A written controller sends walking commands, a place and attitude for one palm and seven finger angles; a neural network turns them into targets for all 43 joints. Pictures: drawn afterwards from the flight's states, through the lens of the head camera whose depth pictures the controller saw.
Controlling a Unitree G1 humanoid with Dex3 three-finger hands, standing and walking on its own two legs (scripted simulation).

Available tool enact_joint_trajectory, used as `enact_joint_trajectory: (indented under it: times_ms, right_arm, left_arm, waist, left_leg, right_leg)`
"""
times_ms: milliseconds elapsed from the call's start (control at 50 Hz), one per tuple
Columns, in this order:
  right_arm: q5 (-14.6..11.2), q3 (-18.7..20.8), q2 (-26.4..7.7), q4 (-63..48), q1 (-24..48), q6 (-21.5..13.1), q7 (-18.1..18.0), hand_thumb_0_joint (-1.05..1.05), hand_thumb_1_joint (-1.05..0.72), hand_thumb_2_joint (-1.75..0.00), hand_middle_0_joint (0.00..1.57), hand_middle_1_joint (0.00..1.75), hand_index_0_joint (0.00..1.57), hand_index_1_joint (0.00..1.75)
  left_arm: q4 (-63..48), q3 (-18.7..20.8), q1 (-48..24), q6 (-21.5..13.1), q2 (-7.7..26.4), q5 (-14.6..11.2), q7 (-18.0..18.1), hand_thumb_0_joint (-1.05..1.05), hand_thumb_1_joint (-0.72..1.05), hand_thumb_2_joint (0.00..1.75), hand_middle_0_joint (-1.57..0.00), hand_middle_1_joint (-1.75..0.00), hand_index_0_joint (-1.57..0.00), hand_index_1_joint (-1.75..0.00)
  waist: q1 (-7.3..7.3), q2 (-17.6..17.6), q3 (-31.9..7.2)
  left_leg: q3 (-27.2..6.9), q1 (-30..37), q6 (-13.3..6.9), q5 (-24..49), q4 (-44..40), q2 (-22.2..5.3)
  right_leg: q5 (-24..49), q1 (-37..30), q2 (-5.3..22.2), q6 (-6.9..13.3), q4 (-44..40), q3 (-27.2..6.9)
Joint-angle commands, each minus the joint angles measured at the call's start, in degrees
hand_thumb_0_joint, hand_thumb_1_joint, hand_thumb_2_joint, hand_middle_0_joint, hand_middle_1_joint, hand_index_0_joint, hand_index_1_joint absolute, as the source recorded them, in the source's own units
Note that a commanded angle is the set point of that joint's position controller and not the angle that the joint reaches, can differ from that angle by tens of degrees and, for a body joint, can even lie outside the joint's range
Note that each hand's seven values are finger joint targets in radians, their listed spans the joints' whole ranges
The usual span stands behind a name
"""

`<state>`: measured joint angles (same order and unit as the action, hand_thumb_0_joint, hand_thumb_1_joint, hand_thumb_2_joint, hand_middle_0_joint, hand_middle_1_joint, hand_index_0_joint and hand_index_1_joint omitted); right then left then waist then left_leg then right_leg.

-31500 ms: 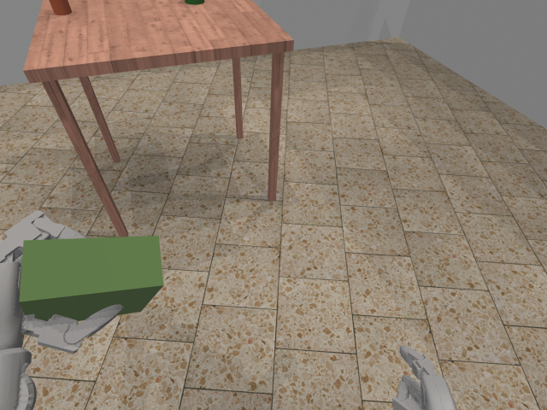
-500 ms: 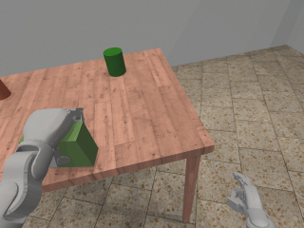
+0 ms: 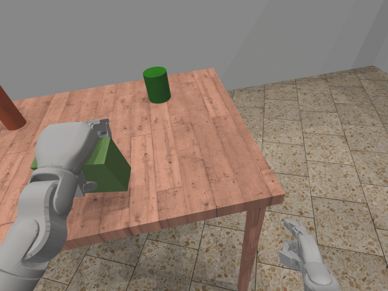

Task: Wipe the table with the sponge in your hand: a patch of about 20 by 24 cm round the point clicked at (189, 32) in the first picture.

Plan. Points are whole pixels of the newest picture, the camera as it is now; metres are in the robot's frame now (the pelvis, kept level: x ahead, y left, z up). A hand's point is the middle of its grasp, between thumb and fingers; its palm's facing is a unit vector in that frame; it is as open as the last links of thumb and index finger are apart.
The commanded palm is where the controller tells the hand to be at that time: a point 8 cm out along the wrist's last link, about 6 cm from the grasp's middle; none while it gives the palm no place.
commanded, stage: move the sponge above the wiping area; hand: left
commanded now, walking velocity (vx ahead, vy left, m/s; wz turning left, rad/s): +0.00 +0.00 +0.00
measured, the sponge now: (91, 172) +0.26 +0.27 +0.14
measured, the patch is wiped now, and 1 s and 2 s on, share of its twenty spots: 0.00 0.00 0.00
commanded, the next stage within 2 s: none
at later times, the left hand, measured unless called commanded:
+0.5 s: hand (82, 147) +0.28 +0.28 +0.19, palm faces +0.23 -0.02 -0.97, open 9.6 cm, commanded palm +0.23 +0.26 +0.23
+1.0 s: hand (81, 159) +0.26 +0.28 +0.17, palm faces +0.14 -0.04 -0.99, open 9.7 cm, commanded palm +0.22 +0.26 +0.23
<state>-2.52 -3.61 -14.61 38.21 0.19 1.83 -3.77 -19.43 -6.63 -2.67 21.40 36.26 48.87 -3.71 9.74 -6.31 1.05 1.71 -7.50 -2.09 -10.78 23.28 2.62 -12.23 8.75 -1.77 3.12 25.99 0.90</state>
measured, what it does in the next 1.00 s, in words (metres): stands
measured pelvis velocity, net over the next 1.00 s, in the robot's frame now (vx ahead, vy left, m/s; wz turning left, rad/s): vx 0.01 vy -0.03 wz -0.01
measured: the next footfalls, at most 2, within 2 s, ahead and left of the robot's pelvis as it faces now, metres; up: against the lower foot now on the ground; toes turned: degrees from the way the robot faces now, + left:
none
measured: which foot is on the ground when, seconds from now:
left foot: down 0.00-1.00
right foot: down 0.00-1.00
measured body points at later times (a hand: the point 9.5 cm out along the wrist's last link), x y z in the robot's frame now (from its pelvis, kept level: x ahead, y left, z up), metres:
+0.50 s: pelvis +0.01 -0.02 +0.00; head -0.02 -0.07 +0.45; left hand +0.26 +0.27 +0.24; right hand +0.26 -0.21 -0.08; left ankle +0.03 +0.10 -0.74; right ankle +0.03 -0.09 -0.74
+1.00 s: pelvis +0.01 -0.03 +0.00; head -0.01 -0.09 +0.44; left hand +0.25 +0.28 +0.23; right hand +0.26 -0.23 -0.08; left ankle +0.03 +0.10 -0.74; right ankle +0.03 -0.09 -0.74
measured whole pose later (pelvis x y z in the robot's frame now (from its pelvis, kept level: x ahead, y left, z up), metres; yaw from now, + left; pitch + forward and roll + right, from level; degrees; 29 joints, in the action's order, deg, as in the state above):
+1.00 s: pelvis +0.01 -0.03 +0.00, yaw +0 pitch -3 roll +1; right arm -4.0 -2.9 -16.0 37.0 -0.9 3.1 -3.2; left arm -10.1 2.1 -0.5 25.9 34.7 45.8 -5.8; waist 6.4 -7.8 -0.8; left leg 1.2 -9.2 -0.2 -11.9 24.6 0.7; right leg -12.9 10.2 -3.7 4.9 26.5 1.3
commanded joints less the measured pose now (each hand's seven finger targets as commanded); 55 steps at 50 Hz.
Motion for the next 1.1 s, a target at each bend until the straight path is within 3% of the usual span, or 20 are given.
enact_joint_trajectory:
  times_ms: [0, 100, 160, 200, 280, 300, 380, 400, 480, 520, 600, 660, 680, 740, 780, 800, 880, 940, 1000, 1080]
  right_arm:
    - [-1.1, 1.9, -5.1, -9.9, 14.1, -2.2, 0.7, 0.00, -0.90, -0.90, 0.20, 0.30, 0.20, 0.30]
    - [-2.2, 1.2, -5.7, -13.4, 14.0, -0.6, 1.8, 0.00, -0.90, -0.90, 0.20, 0.30, 0.20, 0.30]
    - [-1.8, 1.4, -6.3, -14.2, 13.7, 0.1, 1.1, 0.00, -0.90, -0.90, 0.20, 0.30, 0.20, 0.30]
    - [-0.9, 1.2, -6.0, -15.2, 15.1, -0.6, 0.5, 0.00, -0.90, -0.90, 0.20, 0.30, 0.20, 0.30]
    - [0.6, 1.4, -5.4, -13.2, 14.3, -2.1, -0.3, 0.00, -0.90, -0.90, 0.20, 0.30, 0.20, 0.30]
    - [0.9, 1.6, -4.4, -12.6, 12.5, -2.5, -0.4, 0.00, -0.90, -0.90, 0.20, 0.30, 0.20, 0.30]
    - [-1.0, 2.1, -5.1, -9.7, 13.6, -2.7, 0.0, 0.00, -0.90, -0.90, 0.20, 0.30, 0.20, 0.30]
    - [-0.9, 2.5, -5.6, -9.4, 13.0, -2.5, 0.2, 0.00, -0.90, -0.90, 0.20, 0.30, 0.20, 0.30]
    - [-1.7, 2.1, -6.0, -11.2, 15.3, -1.9, 0.6, 0.00, -0.90, -0.90, 0.20, 0.30, 0.20, 0.30]
    - [-1.9, 2.2, -6.6, -12.1, 13.1, -1.5, 0.6, 0.00, -0.90, -0.90, 0.20, 0.30, 0.20, 0.30]
    - [-1.0, 2.1, -6.6, -13.4, 13.3, -1.9, 0.0, 0.00, -0.90, -0.90, 0.20, 0.30, 0.20, 0.30]
    - [0.1, 2.3, -5.6, -13.0, 11.4, -2.7, -0.7, 0.00, -0.90, -0.90, 0.20, 0.30, 0.20, 0.30]
    - [0.2, 2.1, -5.1, -13.3, 12.5, -3.7, -0.9, 0.00, -0.90, -0.90, 0.20, 0.30, 0.20, 0.30]
    - [0.4, 3.0, -4.5, -11.4, 9.2, -4.3, -0.7, 0.00, -0.90, -0.90, 0.20, 0.30, 0.20, 0.30]
    - [-0.4, 3.0, -5.0, -10.4, 11.4, -3.9, -0.1, 0.00, -0.90, -0.90, 0.20, 0.30, 0.20, 0.30]
    - [-0.4, 3.4, -5.5, -9.7, 10.4, -3.4, 0.2, 0.00, -0.90, -0.90, 0.20, 0.30, 0.20, 0.30]
    - [-1.3, 3.0, -6.3, -11.0, 13.6, -2.5, 0.3, 0.00, -0.90, -0.90, 0.20, 0.30, 0.20, 0.30]
    - [-1.4, 2.9, -7.1, -12.1, 12.2, -1.5, 0.1, 0.00, -0.90, -0.90, 0.20, 0.30, 0.20, 0.30]
    - [-1.2, 2.5, -6.7, -12.9, 13.0, -2.4, -0.3, 0.00, -0.90, -0.90, 0.20, 0.30, 0.20, 0.30]
    - [-0.4, 2.1, -5.5, -12.8, 13.7, -4.1, -1.6, 0.00, -0.90, -0.90, 0.20, 0.30, 0.20, 0.30]
  left_arm:
    - [-2.8, 14.5, -15.8, 4.4, 8.3, -3.0, 2.5, 0.00, 0.10, 1.30, -1.20, -1.60, -1.20, -1.60]
    - [-3.3, 5.8, -2.6, 8.1, -1.4, -5.0, -3.5, 0.00, 0.10, 1.30, -1.20, -1.60, -1.20, -1.60]
    - [-7.7, 9.2, -5.6, 7.9, 5.3, -2.4, -3.8, 0.00, 0.10, 1.30, -1.20, -1.60, -1.20, -1.60]
    - [-15.1, 12.1, -14.4, 6.7, 11.2, 1.1, -2.7, 0.00, 0.10, 1.30, -1.20, -1.60, -1.20, -1.60]
    - [-17.1, 18.8, -25.3, 2.5, 21.6, 7.5, 1.6, 0.00, 0.10, 1.30, -1.20, -1.60, -1.20, -1.60]
    - [-14.4, 15.8, -24.8, 1.7, 17.2, 7.9, 2.8, 0.00, 0.10, 1.30, -1.20, -1.60, -1.20, -1.60]
    - [2.0, 17.3, -19.0, 3.0, 13.9, 1.1, 3.6, 0.00, 0.10, 1.30, -1.20, -1.60, -1.20, -1.60]
    - [3.4, 14.9, -18.2, 4.0, 10.6, -0.7, 3.1, 0.00, 0.10, 1.30, -1.20, -1.60, -1.20, -1.60]
    - [4.1, 11.0, -8.9, 7.2, 6.2, -2.1, -1.6, 0.00, 0.10, 1.30, -1.20, -1.60, -1.20, -1.60]
    - [1.9, 7.6, -8.9, 7.3, 4.7, -1.7, -3.9, 0.00, 0.10, 1.30, -1.20, -1.60, -1.20, -1.60]
    - [-3.9, 10.7, -12.8, 5.2, 11.4, 2.1, -5.4, 0.00, 0.10, 1.30, -1.20, -1.60, -1.20, -1.60]
    - [-8.7, 15.9, -19.0, -0.7, 17.3, 4.2, -3.0, 0.00, 0.10, 1.30, -1.20, -1.60, -1.20, -1.60]
    - [-12.4, 19.6, -20.3, -2.7, 20.7, 4.2, -1.3, 0.00, 0.10, 1.30, -1.20, -1.60, -1.20, -1.60]
    - [-7.3, 19.1, -14.5, -5.1, 15.4, 1.6, 2.5, 0.00, 0.10, 1.30, -1.20, -1.60, -1.20, -1.60]
    - [-1.8, 20.8, -14.3, -2.5, 15.5, 0.4, 3.7, 0.00, 0.10, 1.30, -1.20, -1.60, -1.20, -1.60]
    - [-0.3, 18.6, -14.7, -1.3, 12.6, -0.2, 4.0, 0.00, 0.10, 1.30, -1.20, -1.60, -1.20, -1.60]
    - [3.8, 16.4, -7.9, 3.4, 10.5, -2.5, 1.3, 0.00, 0.10, 1.30, -1.20, -1.60, -1.20, -1.60]
    - [1.6, 12.5, -6.2, 4.9, 8.7, -2.5, -2.0, 0.00, 0.10, 1.30, -1.20, -1.60, -1.20, -1.60]
    - [-1.4, 10.0, -10.7, 4.5, 8.8, -0.7, -3.9, 0.00, 0.10, 1.30, -1.20, -1.60, -1.20, -1.60]
    - [-9.1, 16.0, -21.4, -1.2, 18.3, 2.8, -2.8, 0.00, 0.10, 1.30, -1.20, -1.60, -1.20, -1.60]
  waist:
    - [-1.18, 3.2, -9.5]
    - [-2.69, 6.3, -6.0]
    - [-3.09, 6.7, -9.7]
    - [-2.43, 3.9, -16.3]
    - [-0.88, -4.1, -19.9]
    - [-1.34, -2.8, -19.5]
    - [-1.27, 4.5, -9.7]
    - [-1.86, 5.0, -10.5]
    - [-2.14, 3.9, -7.7]
    - [-3.49, 5.7, -9.1]
    - [-3.43, 6.7, -14.3]
    - [-2.73, 3.7, -17.4]
    - [-1.78, 1.6, -18.9]
    - [-1.83, 0.5, -15.6]
    - [-1.04, -0.5, -10.8]
    - [-1.81, 0.8, -11.4]
    - [-1.73, 5.9, -7.2]
    - [-3.21, 7.9, -9.4]
    - [-3.90, 5.8, -10.9]
    - [-3.45, 3.4, -14.6]
  left_leg:
    - [-5.0, 0.2, 1.4, 7.8, -4.4, -2.2]
    - [-4.1, -3.3, 0.9, 4.6, -4.7, -2.6]
    - [-3.9, -2.5, 0.1, 3.5, -4.0, -2.0]
    - [-4.0, -0.6, -0.4, 5.8, -2.8, -1.3]
    - [-6.1, 2.9, -0.6, 9.7, -2.2, -0.6]
    - [-5.2, 3.3, -0.3, 11.0, -1.8, -0.9]
    - [-5.5, 0.7, 0.3, 6.3, -2.5, -1.0]
    - [-4.3, -0.5, 0.4, 6.5, -2.3, -1.5]
    - [-3.8, -2.6, 0.5, 6.6, -1.9, -1.1]
    - [-3.2, -3.0, -0.1, 6.4, -1.3, -1.0]
    - [-3.4, -2.0, -1.1, 7.3, 0.2, -0.4]
    - [-4.0, 1.4, -1.2, 9.8, 0.5, 0.1]
    - [-4.8, 3.0, -1.1, 10.0, 0.6, 0.2]
    - [-4.4, 2.6, -0.3, 12.1, 0.4, -0.3]
    - [-5.0, 0.7, 0.3, 9.7, -0.3, -0.5]
    - [-3.9, 0.1, 0.5, 9.6, -0.3, -1.2]
    - [-3.4, -3.0, 0.4, 6.6, -0.3, -0.9]
    - [-2.7, -3.6, -0.2, 6.4, 0.1, -0.7]
    - [-3.0, -2.7, -0.8, 5.2, 0.6, -0.5]
    - [-4.4, 1.7, -1.2, 5.4, 0.9, 0.0]
  right_leg:
    - [4.6, -2.7, 1.8, 1.8, -6.2, -6.4]
    - [4.6, -0.9, 1.8, 0.4, -6.1, -3.7]
    - [2.5, -2.1, 1.6, 0.0, -5.5, -4.7]
    - [2.6, -5.0, 1.7, 0.9, -3.7, -6.5]
    - [3.5, -6.7, -0.1, 3.3, -3.6, -11.0]
    - [3.9, -6.2, 0.4, 3.3, -3.6, -9.5]
    - [0.6, -1.7, 0.9, 3.0, -7.9, -11.6]
    - [2.6, -3.1, 2.1, 1.8, -7.1, -9.2]
    - [4.9, -1.9, 2.3, 1.5, -6.5, -9.7]
    - [5.6, -2.4, 2.8, 0.3, -5.8, -7.6]
    - [5.5, -4.7, 2.9, 0.2, -4.2, -8.9]
    - [6.6, -5.3, 2.4, 0.9, -4.3, -9.5]
    - [5.8, -5.6, 1.5, 1.9, -4.7, -12.0]
    - [9.4, -5.0, 2.1, 1.9, -5.2, -9.8]
    - [6.8, -2.7, 1.8, 2.9, -6.2, -12.4]
    - [7.5, -3.3, 2.6, 1.9, -5.7, -9.9]
    - [4.4, -1.6, 2.6, 1.2, -6.8, -11.8]
    - [5.9, -3.0, 3.3, -0.4, -5.9, -9.5]
    - [2.8, -2.1, 3.3, -0.2, -5.6, -9.6]
    - [-0.8, -1.9, 2.3, 0.9, -6.7, -12.2]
